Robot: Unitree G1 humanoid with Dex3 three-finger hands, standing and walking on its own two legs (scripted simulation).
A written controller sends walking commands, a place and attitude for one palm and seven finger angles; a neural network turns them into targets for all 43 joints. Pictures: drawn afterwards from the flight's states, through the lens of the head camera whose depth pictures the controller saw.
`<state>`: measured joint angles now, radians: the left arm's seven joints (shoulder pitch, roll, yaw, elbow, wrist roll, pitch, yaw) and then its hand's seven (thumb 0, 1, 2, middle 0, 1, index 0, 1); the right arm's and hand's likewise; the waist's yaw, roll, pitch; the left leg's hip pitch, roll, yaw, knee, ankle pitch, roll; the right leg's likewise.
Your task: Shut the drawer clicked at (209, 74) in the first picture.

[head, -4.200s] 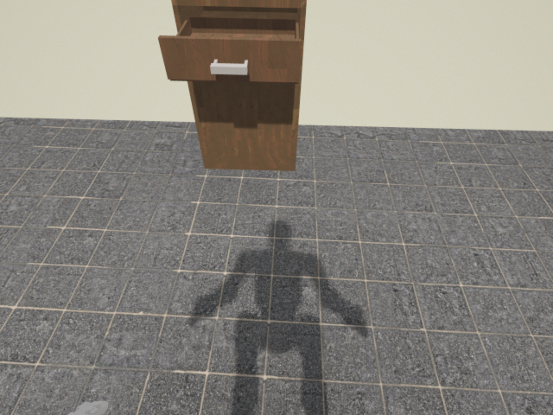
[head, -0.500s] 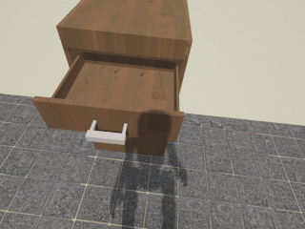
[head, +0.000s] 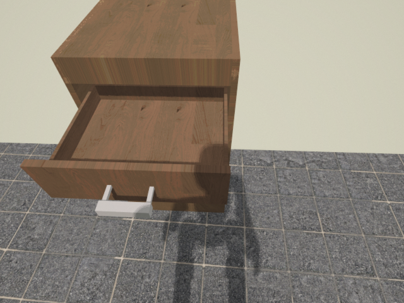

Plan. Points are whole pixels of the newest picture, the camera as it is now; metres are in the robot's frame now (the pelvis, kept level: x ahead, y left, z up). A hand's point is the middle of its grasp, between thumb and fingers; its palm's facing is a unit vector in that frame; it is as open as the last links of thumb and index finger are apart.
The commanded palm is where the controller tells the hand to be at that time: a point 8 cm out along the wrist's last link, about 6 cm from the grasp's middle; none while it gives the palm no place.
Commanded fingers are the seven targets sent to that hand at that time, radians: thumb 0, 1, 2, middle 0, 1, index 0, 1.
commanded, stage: come to a stop and stand still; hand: left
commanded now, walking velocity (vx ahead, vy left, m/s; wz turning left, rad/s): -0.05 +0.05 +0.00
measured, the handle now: (127, 199) +0.33 +0.19 -0.02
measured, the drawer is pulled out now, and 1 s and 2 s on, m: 0.30 0.30 0.30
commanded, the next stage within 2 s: look again from close up in 0.90 s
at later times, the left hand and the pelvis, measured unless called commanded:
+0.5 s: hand out of the picture -0.08 +0.20 -0.17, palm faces +0.01 -0.97 -0.23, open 7.4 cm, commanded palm none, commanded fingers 0.00 0.90 0.90 -0.20 -0.30 -0.20 -0.30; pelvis -0.06 +0.02 +0.01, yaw -2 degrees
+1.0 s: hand out of the picture -0.08 +0.15 -0.17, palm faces +0.01 -0.99 -0.16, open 7.4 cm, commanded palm none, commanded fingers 0.00 0.90 0.90 -0.20 -0.30 -0.20 -0.30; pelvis -0.06 +0.00 +0.01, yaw -1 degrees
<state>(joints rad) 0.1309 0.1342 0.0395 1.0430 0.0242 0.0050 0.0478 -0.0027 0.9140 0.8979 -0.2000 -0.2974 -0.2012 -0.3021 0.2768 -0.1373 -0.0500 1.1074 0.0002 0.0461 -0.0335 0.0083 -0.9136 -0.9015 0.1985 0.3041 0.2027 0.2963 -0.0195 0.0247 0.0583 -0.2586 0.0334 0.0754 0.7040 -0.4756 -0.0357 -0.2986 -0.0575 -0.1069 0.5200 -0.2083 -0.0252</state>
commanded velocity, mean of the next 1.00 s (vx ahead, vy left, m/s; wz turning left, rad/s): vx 0.00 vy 0.00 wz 0.00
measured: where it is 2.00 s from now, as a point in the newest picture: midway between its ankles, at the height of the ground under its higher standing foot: outside the picture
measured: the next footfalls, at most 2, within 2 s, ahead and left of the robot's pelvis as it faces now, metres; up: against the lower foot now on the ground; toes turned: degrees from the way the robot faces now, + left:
left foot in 0.10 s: +0.02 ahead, +0.13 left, +0.00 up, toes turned +3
right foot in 0.40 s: -0.04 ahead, -0.08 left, +0.00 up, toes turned -4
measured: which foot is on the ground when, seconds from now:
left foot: up 0.00-0.08, down 0.10-1.00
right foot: down 0.00-0.12, up 0.14-0.38, down 0.40-1.00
